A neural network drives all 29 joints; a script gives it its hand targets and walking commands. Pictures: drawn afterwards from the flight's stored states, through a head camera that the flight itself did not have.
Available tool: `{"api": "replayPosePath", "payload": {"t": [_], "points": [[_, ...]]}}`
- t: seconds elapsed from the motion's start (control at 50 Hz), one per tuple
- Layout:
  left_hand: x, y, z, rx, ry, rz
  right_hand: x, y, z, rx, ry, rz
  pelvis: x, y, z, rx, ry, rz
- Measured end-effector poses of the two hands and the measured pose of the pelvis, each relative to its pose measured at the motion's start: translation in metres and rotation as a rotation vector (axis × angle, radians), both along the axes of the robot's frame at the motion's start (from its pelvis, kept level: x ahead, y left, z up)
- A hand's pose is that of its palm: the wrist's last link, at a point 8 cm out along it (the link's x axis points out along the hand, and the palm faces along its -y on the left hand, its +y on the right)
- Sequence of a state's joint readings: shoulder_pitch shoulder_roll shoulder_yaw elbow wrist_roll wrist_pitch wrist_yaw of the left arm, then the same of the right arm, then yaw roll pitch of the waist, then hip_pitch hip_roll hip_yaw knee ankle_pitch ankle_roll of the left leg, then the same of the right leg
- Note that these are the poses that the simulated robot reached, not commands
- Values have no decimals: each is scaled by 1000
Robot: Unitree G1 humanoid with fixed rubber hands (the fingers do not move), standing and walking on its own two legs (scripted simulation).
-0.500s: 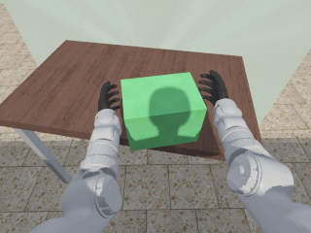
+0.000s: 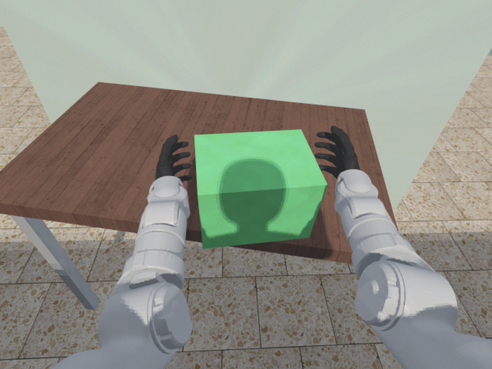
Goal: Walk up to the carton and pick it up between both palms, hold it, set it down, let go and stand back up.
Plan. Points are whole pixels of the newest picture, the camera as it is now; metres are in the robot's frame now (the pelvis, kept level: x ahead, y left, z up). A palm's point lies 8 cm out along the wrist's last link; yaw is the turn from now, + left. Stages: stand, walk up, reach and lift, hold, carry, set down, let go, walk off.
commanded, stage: reach and lift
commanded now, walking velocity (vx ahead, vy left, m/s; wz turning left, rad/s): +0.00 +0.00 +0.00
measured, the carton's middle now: (253, 187) +0.45 +0.06 +0.05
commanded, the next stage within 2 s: hold in 1.68 s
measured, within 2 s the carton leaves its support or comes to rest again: neither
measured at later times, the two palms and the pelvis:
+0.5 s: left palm (169, 169) +0.37 +0.19 +0.15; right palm (358, 169) +0.40 -0.11 +0.16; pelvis -0.01 +0.00 +0.00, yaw +0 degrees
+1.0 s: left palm (170, 158) +0.37 +0.19 +0.17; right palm (368, 169) +0.38 -0.12 +0.18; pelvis -0.01 +0.00 +0.00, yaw +0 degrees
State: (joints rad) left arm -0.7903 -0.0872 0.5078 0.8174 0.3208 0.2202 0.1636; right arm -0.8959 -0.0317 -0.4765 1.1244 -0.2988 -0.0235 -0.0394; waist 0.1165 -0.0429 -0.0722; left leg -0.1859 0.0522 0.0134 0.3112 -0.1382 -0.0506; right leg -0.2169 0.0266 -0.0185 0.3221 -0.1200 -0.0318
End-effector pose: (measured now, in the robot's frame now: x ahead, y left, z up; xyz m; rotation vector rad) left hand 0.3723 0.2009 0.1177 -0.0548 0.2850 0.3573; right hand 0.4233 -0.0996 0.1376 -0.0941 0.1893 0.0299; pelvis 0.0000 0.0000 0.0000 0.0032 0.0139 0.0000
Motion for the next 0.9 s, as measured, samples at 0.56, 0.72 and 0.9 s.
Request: {"api": "replayPosePath", "payload": {"t": [0.56, 0.72, 0.9], "points": [[-5, -6, 35, 33, -39, -97, -25, -10, 31, 27, -64, -82, -7, 0, 0, -1, -81, 0], [-4, -4, 44, 42, -54, -121, -30, -9, 39, 25, -87, -105, -7, 2, 0, -2, -103, 0], [-3, -9, 50, 49, -59, -166, -37, -16, 43, 13, -105, -134, -9, 3, 0, -4, -130, 0]]}}
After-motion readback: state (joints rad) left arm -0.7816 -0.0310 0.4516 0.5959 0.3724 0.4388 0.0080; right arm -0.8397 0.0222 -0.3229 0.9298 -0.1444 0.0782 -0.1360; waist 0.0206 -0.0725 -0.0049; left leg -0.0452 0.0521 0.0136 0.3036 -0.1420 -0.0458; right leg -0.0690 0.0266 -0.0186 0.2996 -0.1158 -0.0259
